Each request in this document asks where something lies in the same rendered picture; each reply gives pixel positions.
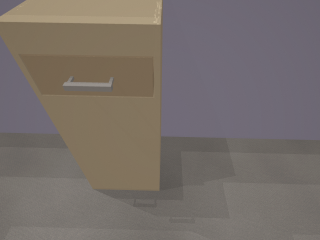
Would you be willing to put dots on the drawer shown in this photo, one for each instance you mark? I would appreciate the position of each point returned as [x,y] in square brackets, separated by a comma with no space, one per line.
[133,75]

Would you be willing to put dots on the cabinet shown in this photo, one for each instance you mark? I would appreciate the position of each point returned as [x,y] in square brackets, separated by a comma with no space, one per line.
[115,140]

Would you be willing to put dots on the handle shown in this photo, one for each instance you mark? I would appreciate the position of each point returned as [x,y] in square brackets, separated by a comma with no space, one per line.
[88,86]

